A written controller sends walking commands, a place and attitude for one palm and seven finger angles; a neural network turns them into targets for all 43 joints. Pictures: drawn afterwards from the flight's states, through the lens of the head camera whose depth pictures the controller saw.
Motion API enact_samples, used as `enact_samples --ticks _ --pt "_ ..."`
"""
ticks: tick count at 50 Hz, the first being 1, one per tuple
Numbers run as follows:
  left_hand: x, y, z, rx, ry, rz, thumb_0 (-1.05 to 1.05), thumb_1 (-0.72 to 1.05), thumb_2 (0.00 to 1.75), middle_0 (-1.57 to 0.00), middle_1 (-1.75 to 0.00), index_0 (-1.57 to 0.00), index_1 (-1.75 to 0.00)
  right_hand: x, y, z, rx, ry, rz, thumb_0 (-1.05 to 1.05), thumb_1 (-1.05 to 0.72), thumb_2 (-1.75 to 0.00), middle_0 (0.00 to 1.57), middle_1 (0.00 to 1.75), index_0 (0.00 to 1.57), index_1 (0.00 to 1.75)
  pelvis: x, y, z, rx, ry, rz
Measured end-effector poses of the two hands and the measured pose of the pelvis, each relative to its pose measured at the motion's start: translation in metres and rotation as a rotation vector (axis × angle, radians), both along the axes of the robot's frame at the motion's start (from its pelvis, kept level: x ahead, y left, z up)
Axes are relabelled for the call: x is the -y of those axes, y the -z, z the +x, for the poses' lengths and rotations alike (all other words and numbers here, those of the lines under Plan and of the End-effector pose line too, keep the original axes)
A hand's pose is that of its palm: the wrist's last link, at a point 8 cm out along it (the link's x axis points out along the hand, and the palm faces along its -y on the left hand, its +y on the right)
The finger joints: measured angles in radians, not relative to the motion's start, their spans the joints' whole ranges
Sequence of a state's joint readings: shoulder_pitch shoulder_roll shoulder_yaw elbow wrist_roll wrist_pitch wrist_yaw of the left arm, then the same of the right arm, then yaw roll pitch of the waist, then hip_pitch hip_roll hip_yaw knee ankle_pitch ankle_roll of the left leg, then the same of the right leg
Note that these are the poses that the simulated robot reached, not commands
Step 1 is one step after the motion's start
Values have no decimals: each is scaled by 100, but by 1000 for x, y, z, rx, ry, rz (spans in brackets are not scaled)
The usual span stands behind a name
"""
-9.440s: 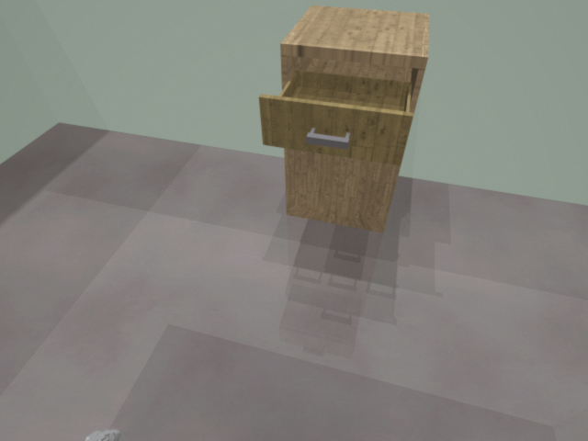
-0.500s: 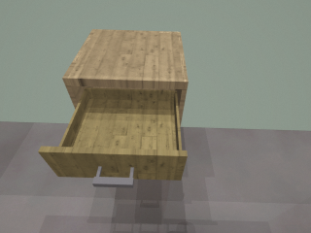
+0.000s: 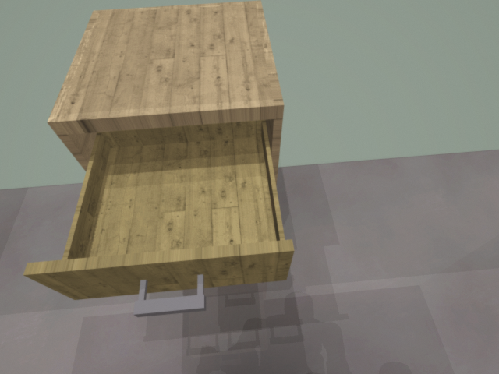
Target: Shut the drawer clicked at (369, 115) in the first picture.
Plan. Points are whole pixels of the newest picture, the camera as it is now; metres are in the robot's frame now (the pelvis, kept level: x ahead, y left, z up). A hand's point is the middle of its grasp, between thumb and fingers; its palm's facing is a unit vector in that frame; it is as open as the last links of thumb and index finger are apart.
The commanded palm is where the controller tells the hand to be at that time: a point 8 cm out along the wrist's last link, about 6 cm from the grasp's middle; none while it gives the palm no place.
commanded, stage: come to a stop and stand still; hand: left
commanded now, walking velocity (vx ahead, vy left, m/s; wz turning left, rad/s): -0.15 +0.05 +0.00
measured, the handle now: (171, 294) +0.25 +0.15 -0.08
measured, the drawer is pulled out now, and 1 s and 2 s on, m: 0.30 0.30 0.30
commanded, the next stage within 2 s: look again from close up in 0.96 s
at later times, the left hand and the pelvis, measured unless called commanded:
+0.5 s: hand out of the picture +0.08 +0.15 -0.16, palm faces +0.00 -0.96 -0.29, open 7.4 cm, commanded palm none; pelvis +0.01 -0.04 +0.00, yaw +1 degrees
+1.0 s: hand out of the picture +0.02 +0.12 -0.16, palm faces +0.05 -0.97 -0.24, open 7.4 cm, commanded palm none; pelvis +0.03 -0.06 +0.00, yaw +2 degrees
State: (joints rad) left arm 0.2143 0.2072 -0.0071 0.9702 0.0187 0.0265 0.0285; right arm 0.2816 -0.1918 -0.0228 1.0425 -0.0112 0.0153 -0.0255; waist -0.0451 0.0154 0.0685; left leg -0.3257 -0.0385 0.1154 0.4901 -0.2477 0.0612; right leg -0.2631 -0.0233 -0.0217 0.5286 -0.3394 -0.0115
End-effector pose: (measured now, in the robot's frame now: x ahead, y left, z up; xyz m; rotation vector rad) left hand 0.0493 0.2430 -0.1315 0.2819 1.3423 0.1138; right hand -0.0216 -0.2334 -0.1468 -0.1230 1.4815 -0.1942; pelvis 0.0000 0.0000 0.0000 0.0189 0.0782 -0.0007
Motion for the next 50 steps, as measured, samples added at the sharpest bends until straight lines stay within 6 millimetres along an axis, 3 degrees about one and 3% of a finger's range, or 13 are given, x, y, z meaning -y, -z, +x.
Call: enact_samples --ticks 11,16,21,27,38,50 --pt "43 -5 39 140 -10 6 1 91 89 -21 -30 -21 -30 21 18 55 114 -39 44 0 -91 -90 20 30 20 30 27 6 3 49 -26 11" --pt "46 -3 44 165 -13 8 1 91 89 -21 -30 -21 -30 31 16 79 179 -62 31 0 -91 -90 20 30 20 30 34 9 3 72 -29 19" --pt "49 -8 39 167 -31 10 1 91 89 -21 -30 -21 -30 39 9 89 204 -89 28 0 -91 -90 20 30 20 30 40 4 5 72 -24 19" --pt "52 -11 17 119 -52 19 1 91 89 -20 -30 -21 -30 45 7 88 182 -104 36 0 -91 -90 20 30 20 30 47 0 10 70 -26 18" --pt "63 -7 -25 2 -112 14 1 91 89 -20 -30 -20 -30 50 8 66 82 -103 46 0 -91 -90 20 30 20 30 57 -2 21 73 -34 15" --pt "77 -1 -37 -39 -145 -22 1 91 89 -20 -30 -20 -30 44 7 56 41 -90 45 0 -91 -90 20 30 20 30 58 -3 28 74 -36 11"
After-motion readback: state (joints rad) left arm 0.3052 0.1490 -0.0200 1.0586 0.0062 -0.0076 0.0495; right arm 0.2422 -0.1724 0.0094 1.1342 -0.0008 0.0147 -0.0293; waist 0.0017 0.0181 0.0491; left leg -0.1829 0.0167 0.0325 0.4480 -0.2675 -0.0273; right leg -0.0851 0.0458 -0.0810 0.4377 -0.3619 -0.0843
